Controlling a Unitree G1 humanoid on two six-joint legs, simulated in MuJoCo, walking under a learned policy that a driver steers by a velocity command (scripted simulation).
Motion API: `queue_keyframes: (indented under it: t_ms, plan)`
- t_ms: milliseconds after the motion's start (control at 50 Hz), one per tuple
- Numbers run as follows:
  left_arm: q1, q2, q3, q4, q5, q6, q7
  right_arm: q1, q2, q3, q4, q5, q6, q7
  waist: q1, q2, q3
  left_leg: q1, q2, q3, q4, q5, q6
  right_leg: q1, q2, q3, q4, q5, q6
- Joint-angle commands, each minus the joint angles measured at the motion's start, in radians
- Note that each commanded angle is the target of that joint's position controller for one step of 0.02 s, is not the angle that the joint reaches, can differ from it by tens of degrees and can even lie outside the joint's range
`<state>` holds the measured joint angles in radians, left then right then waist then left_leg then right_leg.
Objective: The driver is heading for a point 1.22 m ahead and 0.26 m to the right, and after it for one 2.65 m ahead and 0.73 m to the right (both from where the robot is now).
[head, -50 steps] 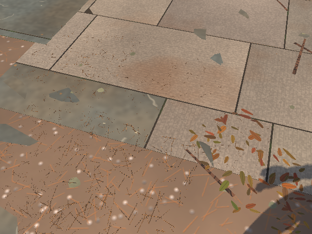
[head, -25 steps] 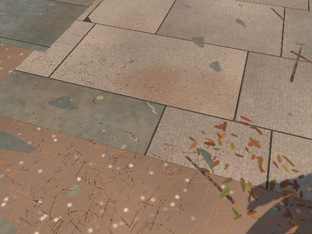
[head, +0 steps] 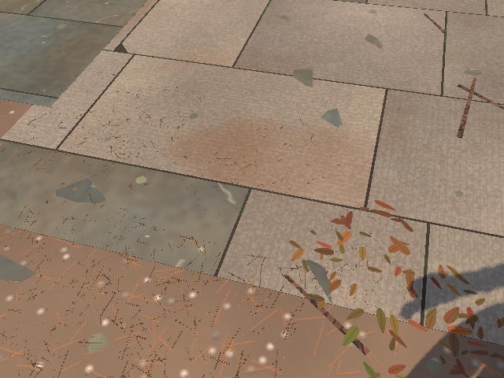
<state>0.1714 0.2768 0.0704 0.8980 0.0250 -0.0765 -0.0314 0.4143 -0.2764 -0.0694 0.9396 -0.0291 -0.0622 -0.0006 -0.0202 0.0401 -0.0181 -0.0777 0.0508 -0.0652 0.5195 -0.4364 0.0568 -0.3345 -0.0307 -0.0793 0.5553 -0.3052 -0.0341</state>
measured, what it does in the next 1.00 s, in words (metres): walks ahead, turning right: left foot, then right foot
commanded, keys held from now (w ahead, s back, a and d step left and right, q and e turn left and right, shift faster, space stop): w+shift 0.48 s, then w+e+shift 0.52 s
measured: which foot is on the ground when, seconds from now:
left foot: down 0.00-0.00, up 0.02-0.44, down 0.46-0.94, up 0.96-1.00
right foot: down 0.00-0.46, up 0.48-0.92, down 0.94-1.00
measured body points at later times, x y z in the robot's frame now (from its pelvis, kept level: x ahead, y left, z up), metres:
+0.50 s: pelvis +0.34 +0.00 -0.02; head +0.38 +0.00 +0.42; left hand +0.25 +0.24 -0.16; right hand +0.56 -0.24 -0.11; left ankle +0.48 +0.07 -0.73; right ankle +0.05 -0.11 -0.69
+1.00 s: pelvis +0.81 -0.05 -0.03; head +0.83 -0.05 +0.42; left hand +1.01 +0.16 -0.15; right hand +0.75 -0.30 -0.17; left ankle +0.60 +0.11 -0.58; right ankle +0.90 -0.08 -0.73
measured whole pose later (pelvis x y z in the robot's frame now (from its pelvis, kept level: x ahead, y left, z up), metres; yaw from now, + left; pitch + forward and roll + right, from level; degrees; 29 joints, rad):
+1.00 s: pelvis +0.81 -0.05 -0.03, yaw -21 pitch -1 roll +0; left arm 0.18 0.28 0.06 0.82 0.01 -0.03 -0.03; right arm 0.36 -0.21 -0.03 0.92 -0.03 -0.08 -0.02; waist 0.04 -0.02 0.05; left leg -0.10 0.00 0.12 1.33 -0.38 -0.01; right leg -0.49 0.14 -0.15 0.72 -0.27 -0.23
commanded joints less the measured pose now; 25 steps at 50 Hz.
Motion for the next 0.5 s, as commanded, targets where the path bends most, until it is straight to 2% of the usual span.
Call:
queue_keyframes:
  t_ms: [20,40,60,80,100,120,140,180,240,300,340,360,380,400,420,440,460,480,500]
  plan:
    - [0.515,0.203,0.039,0.096,0.036,-0.001,0.015,-0.250,0.051,0.016,-0.172,-0.004,-0.039,0.010,0.247,-0.426,-0.038,-0.791,-0.175,-0.032,0.683,-0.111,0.083,0.567,-0.332,0.792,-0.437,-0.707,-0.089]
    - [0.320,0.190,0.033,0.057,0.033,0.007,0.018,-0.234,0.016,0.014,-0.190,0.008,-0.039,0.020,0.129,-0.266,0.045,-0.880,-0.080,-0.102,0.801,0.030,0.100,0.450,-0.389,0.890,-0.477,-0.766,-0.151]
    - [0.197,0.148,0.025,0.012,0.017,0.003,0.014,-0.250,-0.042,0.006,-0.188,0.001,-0.037,0.032,0.079,-0.119,0.082,-0.869,0.007,-0.059,0.789,0.162,0.093,0.363,-0.369,0.757,-0.430,-0.636,-0.148]
    - [0.154,0.118,0.016,0.004,0.005,-0.006,0.008,-0.220,-0.056,0.002,-0.168,-0.010,-0.033,0.044,0.042,-0.065,0.074,-0.778,0.055,-0.035,0.714,0.225,0.068,0.284,-0.299,0.598,-0.423,-0.487,-0.131]
    - [0.140,0.096,0.007,0.001,0.001,-0.013,0.009,-0.188,-0.055,0.001,-0.153,-0.025,-0.023,0.050,0.016,-0.091,0.055,-0.708,0.072,-0.014,0.670,0.238,0.042,0.240,-0.245,0.503,-0.445,-0.406,-0.115]
    - [0.158,0.072,-0.002,0.012,0.004,-0.021,0.014,-0.186,-0.048,0.004,-0.148,-0.033,-0.010,0.060,0.015,-0.119,0.064,-0.687,0.077,0.011,0.673,0.271,0.019,0.208,-0.209,0.435,-0.470,-0.345,-0.116]
    - [0.191,0.060,-0.006,0.031,0.003,-0.028,0.015,-0.207,-0.037,0.009,-0.158,-0.028,0.003,0.067,0.016,-0.132,0.089,-0.706,0.079,0.028,0.668,0.306,0.006,0.198,-0.190,0.392,-0.489,-0.296,-0.124]
    - [0.248,0.061,-0.005,0.053,-0.006,-0.035,0.015,-0.286,-0.037,0.013,-0.185,-0.016,0.017,0.066,0.027,-0.097,0.137,-0.784,0.081,0.056,0.610,0.362,-0.014,0.221,-0.174,0.328,-0.520,-0.190,-0.142]
    - [0.310,0.056,-0.009,0.067,-0.014,-0.044,0.016,-0.430,-0.036,0.020,-0.235,-0.010,0.020,0.065,0.056,-0.076,0.168,-0.795,0.063,0.100,0.430,0.430,-0.034,0.254,-0.154,0.234,-0.560,-0.012,-0.156]
    - [0.338,0.054,-0.013,0.076,-0.016,-0.053,0.024,-0.529,-0.017,0.033,-0.271,0.002,0.019,0.068,0.072,-0.088,0.191,-0.701,0.044,0.142,0.237,0.507,-0.012,0.283,-0.156,0.160,-0.622,0.155,-0.151]
    - [0.357,0.057,-0.015,0.091,-0.018,-0.054,0.029,-0.573,-0.012,0.038,-0.288,0.001,0.018,0.067,0.076,-0.084,0.203,-0.663,0.029,0.165,0.148,0.513,0.017,0.363,-0.170,0.120,-0.636,0.304,-0.152]
    - [0.360,0.065,-0.015,0.097,-0.018,-0.052,0.031,-0.581,-0.013,0.039,-0.294,0.000,0.016,0.065,0.073,-0.087,0.197,-0.639,0.014,0.180,0.112,0.488,0.036,0.413,-0.176,0.096,-0.614,0.422,-0.149]
    - [0.355,0.076,-0.015,0.101,-0.014,-0.050,0.031,-0.572,-0.017,0.039,-0.294,0.000,0.015,0.060,0.060,-0.096,0.175,-0.583,-0.015,0.200,0.079,0.447,0.056,0.453,-0.177,0.066,-0.560,0.623,-0.141]
    - [0.358,0.095,-0.013,0.105,-0.009,-0.047,0.035,-0.548,-0.026,0.035,-0.290,-0.001,0.013,0.052,0.041,-0.124,0.134,-0.506,-0.059,0.225,0.071,0.392,0.074,0.487,-0.187,0.048,-0.475,0.902,-0.132]
    - [0.363,0.122,-0.007,0.112,0.000,-0.039,0.041,-0.483,-0.047,0.027,-0.275,-0.002,0.012,0.042,0.004,-0.160,0.077,-0.415,-0.102,0.235,0.079,0.328,0.091,0.522,-0.201,0.037,-0.348,1.156,-0.122]
    - [0.356,0.153,0.002,0.116,0.013,-0.026,0.050,-0.332,-0.083,0.012,-0.234,0.001,0.009,0.030,-0.069,-0.192,-0.011,-0.265,-0.136,0.226,0.087,0.251,0.110,0.527,-0.212,0.030,-0.157,1.300,-0.112]
    - [0.320,0.171,0.009,0.110,0.018,-0.012,0.055,-0.091,-0.118,-0.008,-0.157,0.002,0.004,0.016,-0.178,-0.182,-0.122,-0.008,-0.144,0.215,0.040,0.236,0.130,0.438,-0.192,0.006,0.122,1.258,-0.098]
    - [0.317,0.116,-0.002,0.085,0.018,-0.011,0.052,0.106,-0.196,-0.033,-0.109,-0.018,0.000,-0.001,-0.233,-0.105,-0.247,0.298,0.034,0.007,0.058,-0.021,0.155,0.183,-0.138,0.011,0.470,0.916,-0.101]
    - [0.417,-0.073,-0.042,0.039,-0.027,-0.024,0.017,0.090,-0.272,-0.052,-0.104,-0.048,-0.008,0.002,-0.091,0.222,-0.343,0.551,0.336,-0.602,-0.129,-0.476,0.249,-0.262,0.063,0.090,0.836,-0.090,-0.073]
